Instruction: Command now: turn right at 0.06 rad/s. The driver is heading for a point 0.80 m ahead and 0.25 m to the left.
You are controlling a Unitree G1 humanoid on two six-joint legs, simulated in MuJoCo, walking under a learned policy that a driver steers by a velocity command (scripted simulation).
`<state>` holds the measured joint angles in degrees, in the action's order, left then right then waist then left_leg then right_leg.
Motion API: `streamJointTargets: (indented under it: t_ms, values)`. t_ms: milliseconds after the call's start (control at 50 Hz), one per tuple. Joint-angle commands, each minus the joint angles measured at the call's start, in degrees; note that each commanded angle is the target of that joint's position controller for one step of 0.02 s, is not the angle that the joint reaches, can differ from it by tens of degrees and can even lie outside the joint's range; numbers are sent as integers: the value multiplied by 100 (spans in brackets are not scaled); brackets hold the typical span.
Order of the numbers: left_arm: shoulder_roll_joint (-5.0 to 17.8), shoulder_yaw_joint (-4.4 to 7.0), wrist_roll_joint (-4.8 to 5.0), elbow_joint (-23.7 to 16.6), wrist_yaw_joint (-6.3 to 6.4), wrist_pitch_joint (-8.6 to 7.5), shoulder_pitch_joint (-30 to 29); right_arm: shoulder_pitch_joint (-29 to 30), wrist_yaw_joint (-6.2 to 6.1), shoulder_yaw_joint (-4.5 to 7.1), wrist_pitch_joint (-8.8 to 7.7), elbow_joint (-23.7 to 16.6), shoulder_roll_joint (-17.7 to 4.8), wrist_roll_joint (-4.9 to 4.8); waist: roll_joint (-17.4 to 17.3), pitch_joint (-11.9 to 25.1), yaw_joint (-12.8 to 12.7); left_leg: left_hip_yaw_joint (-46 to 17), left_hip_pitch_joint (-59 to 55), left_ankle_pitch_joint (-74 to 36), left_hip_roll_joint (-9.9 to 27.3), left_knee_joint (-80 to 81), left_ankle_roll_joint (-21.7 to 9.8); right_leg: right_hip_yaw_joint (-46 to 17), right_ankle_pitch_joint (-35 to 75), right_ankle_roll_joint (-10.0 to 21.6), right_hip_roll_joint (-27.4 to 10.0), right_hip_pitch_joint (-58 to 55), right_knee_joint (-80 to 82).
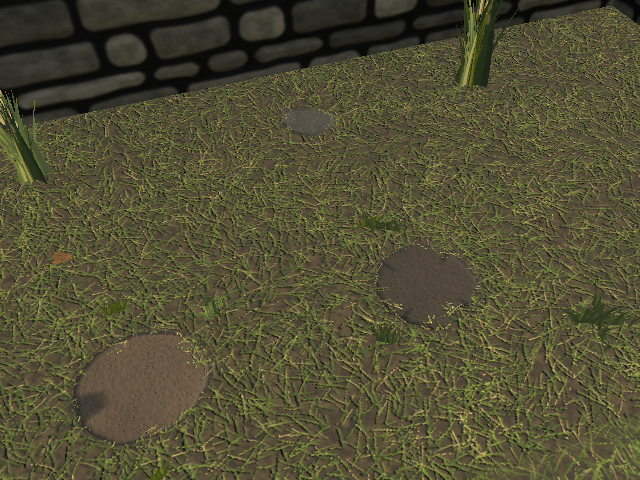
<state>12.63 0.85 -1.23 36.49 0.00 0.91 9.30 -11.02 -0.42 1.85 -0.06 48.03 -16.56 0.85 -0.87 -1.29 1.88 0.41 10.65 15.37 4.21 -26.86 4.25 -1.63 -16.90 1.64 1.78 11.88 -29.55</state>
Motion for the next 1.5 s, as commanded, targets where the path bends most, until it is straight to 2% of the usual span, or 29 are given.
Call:
streamJointTargets:
  t_ms: [20,580,620,680,700,740,760,800,820,840,860,880,900,920,960,1020,1080,1180,1240,1260,1280,1300,1320,1340,1360,1380,1400,1440,1500]
  values:
    - [825,246,5,-312,28,-64,-37,65,-39,134,-70,-188,-603,-12,360,191,-100,-50,32,-824,23,218,-48,-802,1334,265,-682,-129,735]
    - [756,268,87,968,160,-81,342,-162,-212,114,-20,890,-521,-67,115,32,-81,58,-87,-860,-44,350,-111,-283,1458,42,-327,-128,598]
    - [849,309,139,1110,193,-45,474,-276,-227,114,-2,987,-452,-117,237,70,-115,344,74,439,-296,73,-186,-284,-375,166,-241,-101,698]
    - [1146,400,203,1203,189,-94,807,50,-207,79,-123,777,-259,-162,912,-569,-350,496,1170,1381,-507,-1009,-384,-1586,-3168,751,-1030,265,1573]
    - [1278,441,230,1267,177,-160,944,121,-165,64,-218,692,-188,-195,1211,-690,-382,369,1390,1237,-438,-1477,-492,-2269,-3396,1029,-1473,286,1892]
    - [1215,431,234,1251,169,-296,815,117,-53,92,-401,624,-257,-286,1267,-826,-280,-33,1650,1482,-147,-1823,-791,-2734,-2928,1228,-1844,298,2038]
    - [1157,415,268,1187,156,-326,587,-23,7,90,-477,655,-248,-315,1183,-771,-132,-53,1450,1524,-83,-1397,-935,-2510,-2550,1131,-1801,287,1927]
    - [1059,381,337,1007,134,-291,-109,-1035,75,156,-564,1150,-251,-257,752,-455,425,294,-527,82,-383,110,-987,-1318,-1524,657,-1089,1123,1252]
    - [765,302,263,930,119,-311,-226,-1634,82,226,-555,1396,-409,-159,108,-187,573,-373,-1402,48,-36,378,-955,-590,-856,345,-583,1649,66]
    - [444,217,215,699,129,-384,-350,-2244,100,383,-574,1455,-1097,-157,-1507,5,673,-2690,-1978,1049,1300,1423,-1511,312,-935,-108,129,2614,-1854]
    - [685,290,327,652,147,-483,-327,-2105,149,313,-633,1376,-1042,-67,-1395,-179,551,-4010,-1805,1463,1880,1826,-2005,-204,-1627,-81,90,3232,-2997]
    - [765,310,428,760,102,-564,-80,-1658,130,216,-681,1221,-708,-94,-840,-548,282,-3595,-1732,1480,1806,1787,-1959,-464,-1166,41,-257,3628,-3540]
    - [767,312,426,890,56,-619,76,-1407,127,170,-697,1112,-519,-125,-630,-613,163,-2947,-1734,1233,1517,1775,-1747,-378,-580,139,-459,3725,-3617]
    - [797,340,364,922,38,-660,6,-1284,144,154,-691,1059,-519,-133,-487,-617,121,-2480,-1787,714,1352,1813,-1572,-279,-125,184,-610,3810,-3477]
    - [780,380,255,910,-41,-670,-209,-1419,138,49,-625,1073,-223,-93,-523,-465,143,-1579,-1756,-853,994,1814,-1336,-68,441,136,-764,3501,-3079]
    - [445,297,241,802,-127,-601,-578,-1675,39,34,-527,1091,-307,-70,-453,-390,197,-902,-1614,-2180,789,1841,-1373,249,893,-79,-693,3313,-2400]
    - [266,190,266,539,-163,-602,-1333,-1673,-53,44,-480,1016,-477,-58,-418,-596,321,-523,-1017,-2099,619,2104,-1335,459,1591,-181,-504,2732,-1096]
    - [447,177,317,308,-279,-642,-1929,-1933,-87,113,-470,1115,-564,-166,-499,-820,272,-392,-1338,-2331,938,2110,-1362,410,1891,54,-378,2349,-136]
    - [800,323,291,409,-290,-670,-1398,-1735,-93,214,-402,1039,-753,-141,-668,-211,-225,-261,-1848,-4743,1081,1153,-1200,528,1457,367,-81,1413,-72]
    - [1002,442,302,645,-251,-654,-598,-1630,-93,229,-342,1000,-770,-108,-724,315,-656,-120,-1772,-5601,956,230,-1100,642,1401,530,95,434,-62]
    - [1224,566,302,946,-177,-623,423,-1565,-84,194,-312,920,-690,-81,-654,897,-1117,-113,-914,-5324,742,-1013,-943,382,1480,736,-117,-1160,-95]
    - [1720,686,139,1125,-113,-600,1342,-1984,-27,33,-361,765,-141,-23,377,1866,-1076,32,1221,-2848,64,-3169,-686,-1667,759,1393,-1632,-3532,-146]
    - [1520,588,140,1233,-158,-596,1477,-2388,12,-112,-484,871,343,-126,1328,2669,-875,-653,2277,1739,-730,-4580,-605,-3992,-489,1864,-2593,-4082,919]
    - [1065,463,188,1234,-150,-621,1061,-1652,26,103,-590,706,-375,-349,919,1630,-924,-975,2774,1592,-410,-5097,-713,-3571,-833,1491,-2330,-3155,1322]
    - [905,404,216,1178,-139,-656,485,-1166,0,178,-637,516,-569,-453,712,731,-718,-759,2885,997,-123,-4979,-789,-2618,-422,1253,-2188,-2093,1540]
    - [748,361,188,1171,-157,-709,105,-979,-58,197,-632,490,-493,-396,347,351,-511,-679,2623,521,130,-4711,-785,-1946,214,1111,-1982,-1233,1741]
    - [595,326,130,1198,-185,-766,-109,-1066,-93,234,-560,529,-348,-326,386,170,-288,-696,2263,205,303,-4449,-773,-1314,641,968,-1749,-656,1928]
    - [459,312,71,1330,-207,-818,-218,-1357,-88,231,-377,580,-38,-321,566,106,-41,-695,1815,43,448,-4245,-758,-656,836,906,-1534,-76,2209]
    - [668,357,58,1521,-140,-878,-107,-963,-122,276,-222,303,-64,-271,519,-243,16,-726,2324,-395,522,-3880,-654,-72,1151,982,-1540,205,2498]
